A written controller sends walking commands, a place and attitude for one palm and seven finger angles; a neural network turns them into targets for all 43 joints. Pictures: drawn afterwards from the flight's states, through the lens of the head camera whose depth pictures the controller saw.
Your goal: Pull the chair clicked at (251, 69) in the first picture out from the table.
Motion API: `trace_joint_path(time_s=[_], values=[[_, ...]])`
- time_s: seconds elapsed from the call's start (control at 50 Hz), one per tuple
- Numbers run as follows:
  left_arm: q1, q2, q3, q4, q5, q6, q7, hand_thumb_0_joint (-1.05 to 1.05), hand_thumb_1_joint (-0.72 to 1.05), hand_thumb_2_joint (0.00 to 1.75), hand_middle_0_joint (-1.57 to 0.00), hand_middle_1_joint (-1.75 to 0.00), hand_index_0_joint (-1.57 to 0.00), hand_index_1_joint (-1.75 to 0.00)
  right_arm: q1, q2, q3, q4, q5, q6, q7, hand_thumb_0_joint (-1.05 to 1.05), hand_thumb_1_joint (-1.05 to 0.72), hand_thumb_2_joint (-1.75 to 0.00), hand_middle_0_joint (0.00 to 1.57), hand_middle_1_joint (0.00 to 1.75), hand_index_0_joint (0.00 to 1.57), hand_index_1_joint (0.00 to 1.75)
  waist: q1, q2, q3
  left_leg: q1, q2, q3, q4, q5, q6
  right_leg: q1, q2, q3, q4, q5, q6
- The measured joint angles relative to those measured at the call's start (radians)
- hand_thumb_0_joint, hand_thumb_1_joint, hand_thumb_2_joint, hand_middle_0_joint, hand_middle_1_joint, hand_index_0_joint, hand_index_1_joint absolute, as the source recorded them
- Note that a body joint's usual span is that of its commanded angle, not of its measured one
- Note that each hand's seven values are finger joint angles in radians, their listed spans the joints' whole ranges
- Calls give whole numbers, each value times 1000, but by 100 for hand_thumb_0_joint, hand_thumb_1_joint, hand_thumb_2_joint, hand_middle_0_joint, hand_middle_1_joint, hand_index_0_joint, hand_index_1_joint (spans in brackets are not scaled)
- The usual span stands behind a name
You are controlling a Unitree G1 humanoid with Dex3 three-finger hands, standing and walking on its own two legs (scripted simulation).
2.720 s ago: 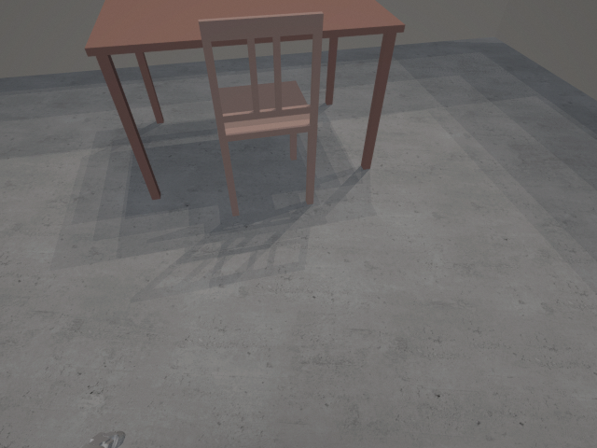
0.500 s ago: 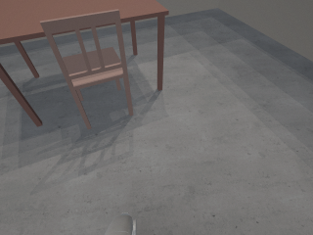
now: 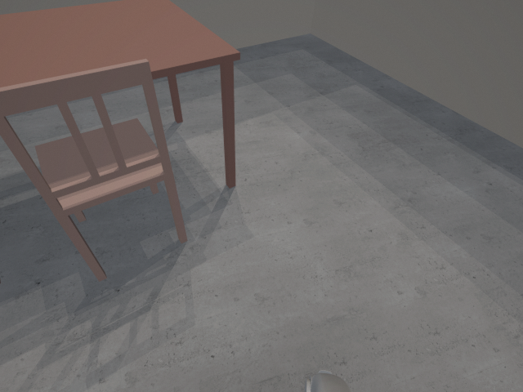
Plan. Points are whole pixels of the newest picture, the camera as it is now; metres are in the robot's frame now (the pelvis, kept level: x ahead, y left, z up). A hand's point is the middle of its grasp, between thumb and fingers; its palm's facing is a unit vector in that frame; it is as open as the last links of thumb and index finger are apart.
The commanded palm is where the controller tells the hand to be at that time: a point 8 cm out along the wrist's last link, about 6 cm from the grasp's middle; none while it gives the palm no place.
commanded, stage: walk to a spot facing it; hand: left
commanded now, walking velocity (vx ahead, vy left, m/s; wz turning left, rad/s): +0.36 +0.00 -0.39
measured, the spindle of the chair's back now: (80, 142) +0.75 +0.58 -0.11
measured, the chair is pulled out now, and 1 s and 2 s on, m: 0.00 0.00 0.00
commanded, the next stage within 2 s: turn to face it in 0.34 s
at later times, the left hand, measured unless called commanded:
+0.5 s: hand (210, 319) +0.29 +0.12 -0.17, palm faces -0.07 -0.97 -0.21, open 7.2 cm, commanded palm none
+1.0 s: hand (186, 285) +0.36 +0.19 -0.17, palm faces +0.19 -0.96 -0.22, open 7.4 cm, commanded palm none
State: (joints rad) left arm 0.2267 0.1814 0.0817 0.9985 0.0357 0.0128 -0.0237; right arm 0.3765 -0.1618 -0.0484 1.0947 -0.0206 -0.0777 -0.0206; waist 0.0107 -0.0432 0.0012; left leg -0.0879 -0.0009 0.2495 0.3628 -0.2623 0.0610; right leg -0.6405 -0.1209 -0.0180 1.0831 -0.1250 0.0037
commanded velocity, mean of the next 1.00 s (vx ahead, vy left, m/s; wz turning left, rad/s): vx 0.12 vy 0.00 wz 0.29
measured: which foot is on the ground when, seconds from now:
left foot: down 0.00-0.26, up 0.28-0.64, down 0.66-1.00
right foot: up 0.00-0.22, down 0.24-0.66, up 0.68-1.00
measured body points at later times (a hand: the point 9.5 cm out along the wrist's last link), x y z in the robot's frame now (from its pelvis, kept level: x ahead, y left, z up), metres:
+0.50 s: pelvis +0.22 -0.06 -0.01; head +0.23 -0.06 +0.44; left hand +0.30 +0.17 -0.16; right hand +0.22 -0.30 -0.16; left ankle +0.28 +0.07 -0.69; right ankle +0.20 -0.15 -0.74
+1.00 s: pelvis +0.31 -0.03 +0.00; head +0.34 +0.00 +0.44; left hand +0.35 +0.24 -0.16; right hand +0.41 -0.26 -0.14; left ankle +0.37 +0.05 -0.74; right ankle +0.33 -0.20 -0.68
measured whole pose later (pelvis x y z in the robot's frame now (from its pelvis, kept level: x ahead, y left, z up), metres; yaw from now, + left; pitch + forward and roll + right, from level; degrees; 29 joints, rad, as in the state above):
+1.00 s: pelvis +0.31 -0.03 +0.00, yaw +8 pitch +1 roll -2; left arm 0.18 0.22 0.08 0.95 0.02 0.05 0.02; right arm 0.21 -0.18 -0.05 0.96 -0.02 0.03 0.00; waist -0.02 -0.01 0.05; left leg -0.34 -0.04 0.01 0.46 -0.13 0.09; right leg -0.47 -0.08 -0.01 0.99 -0.38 0.08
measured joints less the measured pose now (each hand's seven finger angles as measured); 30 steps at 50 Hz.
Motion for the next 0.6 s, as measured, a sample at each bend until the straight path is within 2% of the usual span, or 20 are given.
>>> trace_joint_path(time_s=[0.12,0.18,0.22,0.26,0.28,0.32,0.36,0.4,0.46,0.52,0.6], values=[[-53,-6,-10,-2,-2,15,-12,1,91,90,-19,-29,-19,-30,61,27,11,16,-7,-2,5,0,-91,-90,20,30,20,30,-45,20,31,102,28,44,-40,-62,-40,57,-4,-61,-281,-9,-2],[-83,-11,-15,-6,-3,11,-13,1,91,90,-19,-29,-19,-30,85,38,16,25,-13,3,6,0,-91,-90,20,30,20,30,-70,32,53,137,56,68,-16,-118,-73,109,21,-93,-387,-56,-24],[-99,-13,-20,-16,-3,-5,-14,1,91,90,-19,-29,-19,-30,105,44,19,35,-12,10,9,0,-91,-90,20,30,20,30,-77,44,64,144,91,78,48,-177,-97,166,53,-120,-458,-84,-47],[-107,-9,-21,-26,0,-38,-11,1,91,90,-19,-29,-19,-30,120,56,21,51,-3,23,15,0,-90,-90,20,30,20,30,-67,41,70,82,141,64,261,-221,-96,209,74,-134,-486,-13,-73],[-111,-10,-20,-27,-6,-54,-7,1,91,90,-19,-29,-19,-30,109,57,23,57,2,34,18,0,-90,-90,20,30,20,30,-60,43,80,13,153,7,437,-228,-90,207,83,-136,-444,-40,-77],[-103,-17,-25,-22,-16,-68,4,1,91,90,-19,-29,-20,-30,73,51,20,59,9,48,19,0,-90,-90,21,30,20,30,-52,46,93,-126,141,-99,738,-220,-75,248,98,-137,-429,-113,-78],[-78,-25,-27,-9,-22,-71,16,0,91,90,-20,-29,-20,-30,28,39,13,44,7,56,16,1,-90,-90,21,30,20,30,-44,48,85,-244,135,-145,871,-167,-70,304,112,-133,-475,-130,-68],[-54,-18,-13,0,-26,-78,37,-1,94,90,-20,-30,-20,-30,-20,28,7,14,1,59,13,1,-91,-90,20,30,20,30,-41,54,70,-340,142,-168,871,-125,-72,356,123,-135,-535,-120,-63],[-19,-1,-18,29,-15,-71,42,-2,95,90,-20,-30,-20,-30,-84,13,-1,-35,-3,60,13,0,-91,-90,20,30,20,30,-45,61,43,-427,154,-169,748,-72,-84,418,127,-140,-601,-121,-59],[9,0,-28,54,-13,-64,40,-1,94,90,-20,-30,-20,-30,-133,-5,-8,-63,-3,62,12,1,-93,-90,20,30,19,30,-42,66,27,-444,152,-164,575,-12,-90,473,124,-152,-635,-138,-44],[35,-4,-39,67,-12,-56,39,0,92,90,-20,-30,-20,-30,-163,-17,-3,-74,1,64,25,1,-93,-90,20,30,19,30,-22,58,24,-400,129,-147,399,39,-81,537,111,-187,-626,-196,-12]])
